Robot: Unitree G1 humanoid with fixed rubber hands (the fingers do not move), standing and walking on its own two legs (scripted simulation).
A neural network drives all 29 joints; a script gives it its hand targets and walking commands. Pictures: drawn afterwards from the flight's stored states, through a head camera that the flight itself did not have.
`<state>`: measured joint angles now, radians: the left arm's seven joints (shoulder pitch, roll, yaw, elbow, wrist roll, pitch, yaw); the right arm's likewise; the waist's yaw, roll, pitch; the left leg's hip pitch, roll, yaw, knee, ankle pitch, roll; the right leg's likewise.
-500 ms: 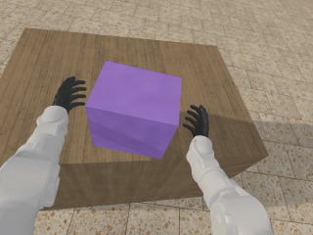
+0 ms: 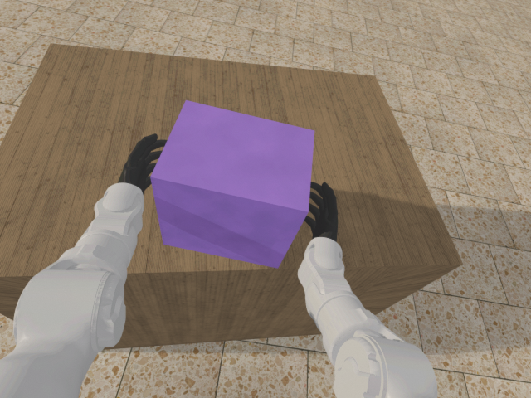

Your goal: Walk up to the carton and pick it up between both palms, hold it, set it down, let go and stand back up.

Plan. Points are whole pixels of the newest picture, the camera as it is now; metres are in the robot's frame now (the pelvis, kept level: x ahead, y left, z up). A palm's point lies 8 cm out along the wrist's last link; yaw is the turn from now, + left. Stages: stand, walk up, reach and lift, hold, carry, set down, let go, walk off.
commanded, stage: reach and lift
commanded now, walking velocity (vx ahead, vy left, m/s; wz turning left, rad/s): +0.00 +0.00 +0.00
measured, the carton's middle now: (235, 190) +0.46 -0.01 +0.00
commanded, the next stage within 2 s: none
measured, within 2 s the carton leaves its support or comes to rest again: leaves its support in 1.92 s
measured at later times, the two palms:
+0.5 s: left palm (135, 187) +0.46 +0.15 +0.02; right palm (321, 235) +0.36 -0.14 +0.01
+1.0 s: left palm (135, 188) +0.46 +0.15 +0.02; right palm (321, 235) +0.36 -0.14 +0.01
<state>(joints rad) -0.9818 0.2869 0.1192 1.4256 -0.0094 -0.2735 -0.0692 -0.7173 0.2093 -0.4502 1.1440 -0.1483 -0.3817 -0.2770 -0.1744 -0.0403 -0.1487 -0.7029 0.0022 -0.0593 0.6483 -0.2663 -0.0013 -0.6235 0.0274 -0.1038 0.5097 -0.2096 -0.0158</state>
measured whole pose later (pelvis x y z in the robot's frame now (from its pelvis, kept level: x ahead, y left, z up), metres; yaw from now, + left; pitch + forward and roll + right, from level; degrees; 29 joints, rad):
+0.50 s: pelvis +0.00 +0.00 +0.00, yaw +0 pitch +19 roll -3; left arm -0.99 0.24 0.38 1.47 0.22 -0.37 -0.07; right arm -0.72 0.25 -0.72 1.14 -0.41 -0.50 -0.22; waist -0.15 -0.04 -0.13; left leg -0.70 0.00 -0.06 0.65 -0.27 0.00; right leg -0.62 0.03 -0.10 0.51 -0.21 -0.02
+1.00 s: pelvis +0.00 +0.00 +0.00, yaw +0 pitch +19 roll -3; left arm -1.00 0.24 0.39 1.49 0.22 -0.41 -0.07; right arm -0.72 0.25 -0.73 1.14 -0.41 -0.52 -0.22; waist -0.14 -0.04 -0.12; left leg -0.70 0.00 -0.06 0.65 -0.27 0.00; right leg -0.62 0.03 -0.10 0.51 -0.21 -0.02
